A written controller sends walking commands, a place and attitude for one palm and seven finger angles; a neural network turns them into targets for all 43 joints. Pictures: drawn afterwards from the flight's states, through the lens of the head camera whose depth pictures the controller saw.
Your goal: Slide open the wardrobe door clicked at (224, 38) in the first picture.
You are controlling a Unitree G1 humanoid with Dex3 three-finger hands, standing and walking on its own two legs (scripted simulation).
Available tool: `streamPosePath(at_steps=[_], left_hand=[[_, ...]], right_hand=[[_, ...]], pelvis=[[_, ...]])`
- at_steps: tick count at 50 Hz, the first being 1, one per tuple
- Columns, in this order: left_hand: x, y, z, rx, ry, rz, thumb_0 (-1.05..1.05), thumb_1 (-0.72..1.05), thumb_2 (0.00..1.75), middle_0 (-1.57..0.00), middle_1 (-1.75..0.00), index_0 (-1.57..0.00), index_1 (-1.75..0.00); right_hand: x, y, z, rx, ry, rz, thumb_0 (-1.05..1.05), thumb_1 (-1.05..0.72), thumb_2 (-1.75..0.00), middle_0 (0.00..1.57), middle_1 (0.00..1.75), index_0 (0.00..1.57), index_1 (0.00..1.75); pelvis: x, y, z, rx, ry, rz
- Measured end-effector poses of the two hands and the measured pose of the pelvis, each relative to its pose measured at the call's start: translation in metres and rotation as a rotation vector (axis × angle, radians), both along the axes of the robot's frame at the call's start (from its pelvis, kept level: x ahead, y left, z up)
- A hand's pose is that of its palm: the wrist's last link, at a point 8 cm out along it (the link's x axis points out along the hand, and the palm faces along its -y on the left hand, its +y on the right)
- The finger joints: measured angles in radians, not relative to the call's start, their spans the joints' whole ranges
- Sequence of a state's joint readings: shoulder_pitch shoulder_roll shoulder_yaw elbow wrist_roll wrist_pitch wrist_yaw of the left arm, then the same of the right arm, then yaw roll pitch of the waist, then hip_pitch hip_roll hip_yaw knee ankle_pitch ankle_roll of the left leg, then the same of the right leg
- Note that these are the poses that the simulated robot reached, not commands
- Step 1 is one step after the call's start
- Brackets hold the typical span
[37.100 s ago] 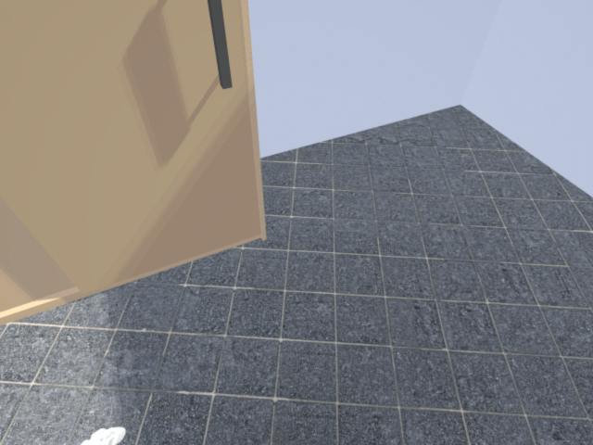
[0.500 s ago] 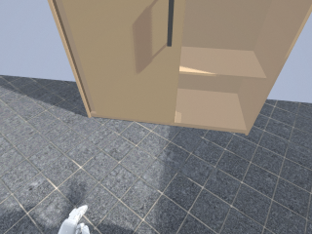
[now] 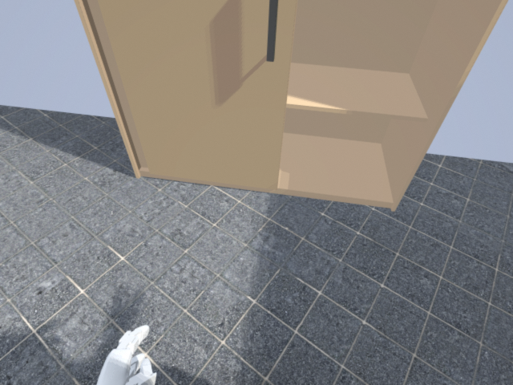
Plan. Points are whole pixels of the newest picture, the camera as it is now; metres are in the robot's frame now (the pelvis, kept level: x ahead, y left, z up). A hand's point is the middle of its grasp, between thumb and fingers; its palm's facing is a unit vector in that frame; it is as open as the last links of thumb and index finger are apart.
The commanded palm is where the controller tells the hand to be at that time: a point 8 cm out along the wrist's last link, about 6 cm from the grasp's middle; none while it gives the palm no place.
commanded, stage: stop stepping back and stand still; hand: right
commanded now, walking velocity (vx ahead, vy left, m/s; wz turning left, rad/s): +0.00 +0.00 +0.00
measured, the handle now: (274, 7) +1.18 +0.00 +0.17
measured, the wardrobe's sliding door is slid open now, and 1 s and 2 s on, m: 0.61 0.61 0.61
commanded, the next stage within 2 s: let the arm hang, fingers relaxed in 0.08 s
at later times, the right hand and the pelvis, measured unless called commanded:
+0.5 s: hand out of the picture +0.07 -0.19 -0.17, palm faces -0.06 +0.98 -0.17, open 7.3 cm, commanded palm none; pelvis +0.01 -0.02 +0.00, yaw +0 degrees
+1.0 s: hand out of the picture +0.13 -0.25 -0.15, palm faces -0.06 +0.95 -0.32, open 7.4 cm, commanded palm none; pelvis +0.05 -0.02 +0.01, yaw +1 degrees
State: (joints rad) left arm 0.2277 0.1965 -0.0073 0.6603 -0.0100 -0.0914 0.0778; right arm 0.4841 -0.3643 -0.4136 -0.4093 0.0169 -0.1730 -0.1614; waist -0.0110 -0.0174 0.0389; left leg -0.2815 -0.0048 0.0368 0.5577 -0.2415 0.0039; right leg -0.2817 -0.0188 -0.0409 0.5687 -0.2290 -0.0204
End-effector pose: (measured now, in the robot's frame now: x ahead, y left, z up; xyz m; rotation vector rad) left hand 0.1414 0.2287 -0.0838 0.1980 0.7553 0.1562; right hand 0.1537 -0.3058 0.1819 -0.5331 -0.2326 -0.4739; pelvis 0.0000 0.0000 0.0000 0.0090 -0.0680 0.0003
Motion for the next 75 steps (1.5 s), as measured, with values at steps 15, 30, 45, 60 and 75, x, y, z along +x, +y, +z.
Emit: streamPosePath(at_steps=[15, 30, 45, 60, 75], left_hand=[[0.019, 0.008, -0.024, 0.0, 0.112, -0.068, 0.01, 0.9, 0.9, -0.21, -0.3, -0.2, -0.3], [-0.108, 0.024, -0.034, 0.054, 0.638, 0.071, 0.01, 0.9, 0.9, -0.2, -0.3, -0.2, -0.3], [-0.079, 0.003, -0.05, -0.032, 0.626, 0.081, 0.0, 0.9, 0.9, -0.2, -0.3, -0.2, -0.3], [-0.01, 0.02, -0.035, 0.0, 0.475, 0.075, 0.0, 0.9, 0.9, -0.2, -0.3, -0.2, -0.3], [-0.018, 0.047, -0.029, 0.055, 0.542, 0.103, 0.0, 0.9, 0.9, -0.2, -0.3, -0.2, -0.3]], right_hand=[[0.045, -0.01, -0.14, 0.192, 0.573, 0.055, 0.0, -0.89, -0.9, 0.2, 0.3, 0.2, 0.3], [-0.128, 0.052, -0.323, 0.625, 1.588, -0.112, 0.0, -0.97, -0.9, 0.21, 0.3, 0.2, 0.3], [-0.076, 0.007, -0.297, 0.492, 1.539, -0.189, 0.0, -0.91, -0.9, 0.2, 0.3, 0.2, 0.3], [0.027, 0.033, -0.288, 0.468, 1.355, -0.025, 0.0, -0.9, -0.9, 0.2, 0.3, 0.2, 0.3], [0.011, 0.017, -0.29, 0.457, 1.432, -0.094, 0.0, -0.9, -0.9, 0.2, 0.3, 0.2, 0.3]], pelvis=[[0.009, -0.017, -0.007, 0.004, 0.059, -0.016], [0.019, -0.015, 0.007, -0.002, 0.072, -0.003], [0.041, -0.02, 0.013, -0.009, 0.066, 0.015], [0.065, -0.018, 0.016, -0.014, 0.059, 0.027], [0.079, -0.011, 0.018, -0.011, 0.057, 0.03]])
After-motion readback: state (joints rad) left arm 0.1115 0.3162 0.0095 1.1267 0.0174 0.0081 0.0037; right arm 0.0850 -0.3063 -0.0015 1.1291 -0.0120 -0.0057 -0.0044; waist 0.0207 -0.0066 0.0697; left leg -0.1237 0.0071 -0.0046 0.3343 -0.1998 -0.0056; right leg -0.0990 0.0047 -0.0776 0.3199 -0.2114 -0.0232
